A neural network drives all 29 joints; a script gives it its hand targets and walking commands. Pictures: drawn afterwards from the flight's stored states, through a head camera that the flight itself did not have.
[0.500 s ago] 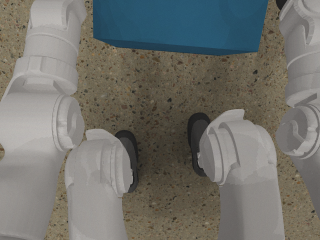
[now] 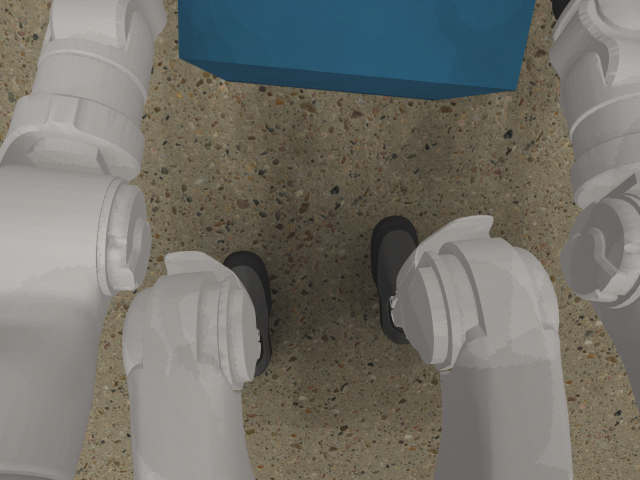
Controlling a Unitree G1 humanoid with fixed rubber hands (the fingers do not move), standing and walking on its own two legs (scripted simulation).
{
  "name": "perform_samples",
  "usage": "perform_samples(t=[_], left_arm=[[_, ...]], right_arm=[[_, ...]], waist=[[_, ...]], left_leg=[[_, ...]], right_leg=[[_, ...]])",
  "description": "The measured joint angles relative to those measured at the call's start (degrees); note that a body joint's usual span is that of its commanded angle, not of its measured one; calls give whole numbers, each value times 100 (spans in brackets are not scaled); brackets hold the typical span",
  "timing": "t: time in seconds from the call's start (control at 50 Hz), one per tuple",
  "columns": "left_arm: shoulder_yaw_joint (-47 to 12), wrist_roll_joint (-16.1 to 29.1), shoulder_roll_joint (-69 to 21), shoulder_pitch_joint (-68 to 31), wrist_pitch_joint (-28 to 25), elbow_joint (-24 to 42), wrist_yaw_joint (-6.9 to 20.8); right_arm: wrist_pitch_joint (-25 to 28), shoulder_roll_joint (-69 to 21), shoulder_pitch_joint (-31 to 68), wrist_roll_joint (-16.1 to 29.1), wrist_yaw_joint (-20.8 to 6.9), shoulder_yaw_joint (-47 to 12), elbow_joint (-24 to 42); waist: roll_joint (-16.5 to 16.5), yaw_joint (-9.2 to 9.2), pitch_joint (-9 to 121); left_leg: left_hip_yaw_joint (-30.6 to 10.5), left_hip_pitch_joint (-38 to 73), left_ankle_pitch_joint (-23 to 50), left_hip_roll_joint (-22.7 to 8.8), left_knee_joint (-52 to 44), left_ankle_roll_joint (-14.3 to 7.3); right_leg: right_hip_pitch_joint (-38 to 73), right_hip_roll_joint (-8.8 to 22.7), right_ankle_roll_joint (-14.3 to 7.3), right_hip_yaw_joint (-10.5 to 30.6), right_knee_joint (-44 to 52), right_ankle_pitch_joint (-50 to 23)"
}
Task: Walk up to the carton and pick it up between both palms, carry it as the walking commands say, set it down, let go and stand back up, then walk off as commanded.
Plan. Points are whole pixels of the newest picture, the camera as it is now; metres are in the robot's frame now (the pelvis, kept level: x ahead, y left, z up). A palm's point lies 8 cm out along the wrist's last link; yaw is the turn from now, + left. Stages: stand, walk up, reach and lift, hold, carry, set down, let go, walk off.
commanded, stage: set down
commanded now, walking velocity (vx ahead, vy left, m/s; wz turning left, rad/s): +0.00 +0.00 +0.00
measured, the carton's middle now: out of the picture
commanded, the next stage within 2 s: let go in 1.68 s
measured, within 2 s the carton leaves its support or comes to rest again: neither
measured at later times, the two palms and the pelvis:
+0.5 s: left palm out of the picture +0.60 +0.12 -0.13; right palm out of the picture +0.52 -0.31 -0.12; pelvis +0.00 -0.01 +0.01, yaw -1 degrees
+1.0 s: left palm out of the picture +0.61 +0.14 +0.02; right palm out of the picture +0.52 -0.32 +0.03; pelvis +0.01 -0.01 +0.12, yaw +0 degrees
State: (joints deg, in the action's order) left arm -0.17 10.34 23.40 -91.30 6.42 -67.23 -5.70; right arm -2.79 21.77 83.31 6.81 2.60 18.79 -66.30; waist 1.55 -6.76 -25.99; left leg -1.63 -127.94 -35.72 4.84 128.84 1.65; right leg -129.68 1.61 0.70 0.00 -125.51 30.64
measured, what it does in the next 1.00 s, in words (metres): rises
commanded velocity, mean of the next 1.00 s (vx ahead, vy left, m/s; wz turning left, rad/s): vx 0.00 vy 0.00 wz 0.00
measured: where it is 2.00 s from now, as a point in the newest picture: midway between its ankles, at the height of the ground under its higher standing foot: (323, 317)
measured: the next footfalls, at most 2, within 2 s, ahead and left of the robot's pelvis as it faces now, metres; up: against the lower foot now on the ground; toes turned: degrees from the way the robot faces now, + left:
none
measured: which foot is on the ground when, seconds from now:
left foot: down 0.00-1.00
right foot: down 0.00-1.00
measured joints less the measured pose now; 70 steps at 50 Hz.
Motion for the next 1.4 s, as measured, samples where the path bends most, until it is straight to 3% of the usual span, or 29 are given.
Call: perform_samples(t=[0.28,0.46,0.58,0.74,1.02,1.4], left_arm=[[-20,65,331,57,8,-50,165],[65,44,383,315,251,735,131],[386,-156,299,469,385,694,168],[664,-320,277,660,540,749,297],[968,-591,205,1167,925,1425,510],[1211,-775,30,1779,992,1670,756]], right_arm=[[12,494,83,498,-74,-276,-298],[-235,414,-195,539,-17,-246,603],[-443,382,-495,402,-62,-233,899],[-708,333,-800,275,-148,-96,1254],[-1078,179,-1235,56,-352,258,1833],[-1095,124,-1754,-99,-683,446,1918]], waist=[[-152,56,28],[-109,45,328],[-18,4,910],[-2,17,1485],[-28,9,2345],[-19,24,2870]], left_leg=[[-73,16,6,-60,3,77],[-34,49,-14,-131,-172,58],[32,170,-20,-205,-525,2],[80,439,101,-248,-1228,-16],[46,1011,460,-261,-2756,-13],[12,2616,1096,-323,-5046,-23]], right_leg=[[-49,-46,-93,-79,8,-83],[-58,-108,-84,-43,178,-103],[27,-172,-46,23,513,-115],[275,-203,-50,77,1163,-207],[895,-184,-68,68,2650,-476],[2534,-204,-83,67,4907,-1047]])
